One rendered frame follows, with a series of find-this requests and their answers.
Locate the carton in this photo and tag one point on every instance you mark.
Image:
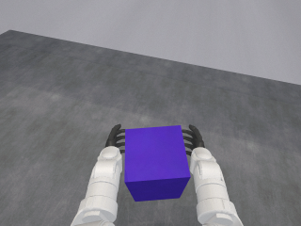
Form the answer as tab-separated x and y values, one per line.
155	163

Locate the robot left forearm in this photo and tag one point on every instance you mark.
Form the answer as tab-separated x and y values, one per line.
100	202

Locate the left robot hand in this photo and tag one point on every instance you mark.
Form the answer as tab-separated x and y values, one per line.
112	138

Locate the robot right forearm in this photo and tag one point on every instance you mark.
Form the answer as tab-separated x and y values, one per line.
213	200

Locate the right robot hand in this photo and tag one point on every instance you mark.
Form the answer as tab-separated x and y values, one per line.
196	139

